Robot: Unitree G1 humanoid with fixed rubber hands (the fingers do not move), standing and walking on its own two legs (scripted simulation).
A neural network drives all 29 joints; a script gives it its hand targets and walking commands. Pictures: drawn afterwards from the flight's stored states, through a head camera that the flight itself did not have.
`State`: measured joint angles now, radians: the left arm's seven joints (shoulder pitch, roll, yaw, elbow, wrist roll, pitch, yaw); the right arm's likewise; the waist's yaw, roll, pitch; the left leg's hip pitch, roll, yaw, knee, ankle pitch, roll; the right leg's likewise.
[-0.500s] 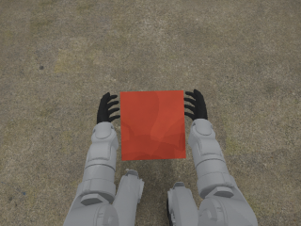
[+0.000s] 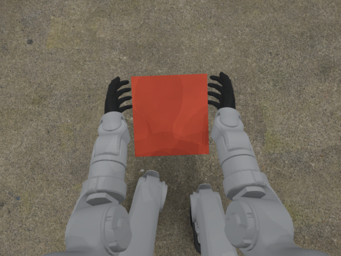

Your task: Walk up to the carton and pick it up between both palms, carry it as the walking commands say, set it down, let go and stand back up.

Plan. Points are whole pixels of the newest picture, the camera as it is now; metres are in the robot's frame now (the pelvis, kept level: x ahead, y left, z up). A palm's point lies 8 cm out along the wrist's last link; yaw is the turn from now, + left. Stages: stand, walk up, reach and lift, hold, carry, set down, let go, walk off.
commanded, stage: set down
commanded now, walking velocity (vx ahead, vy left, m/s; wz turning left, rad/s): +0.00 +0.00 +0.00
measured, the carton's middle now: (170, 115) +0.45 +0.07 -0.18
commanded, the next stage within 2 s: none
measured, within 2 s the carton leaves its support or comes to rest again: neither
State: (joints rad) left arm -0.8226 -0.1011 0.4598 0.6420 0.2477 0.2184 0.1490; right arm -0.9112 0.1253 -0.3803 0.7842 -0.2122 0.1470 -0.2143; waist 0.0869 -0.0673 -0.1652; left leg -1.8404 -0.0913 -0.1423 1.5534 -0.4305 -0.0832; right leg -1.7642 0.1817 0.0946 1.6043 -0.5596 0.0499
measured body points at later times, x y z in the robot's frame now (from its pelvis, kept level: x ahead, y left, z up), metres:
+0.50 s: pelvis -0.02 +0.00 -0.07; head +0.28 +0.04 +0.27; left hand +0.45 +0.21 -0.18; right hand +0.50 -0.05 -0.17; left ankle +0.11 +0.14 -0.51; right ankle +0.07 -0.12 -0.51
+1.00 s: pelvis -0.03 +0.00 -0.12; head +0.31 +0.05 +0.18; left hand +0.47 +0.22 -0.27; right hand +0.52 -0.04 -0.26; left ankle +0.11 +0.14 -0.51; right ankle +0.07 -0.12 -0.51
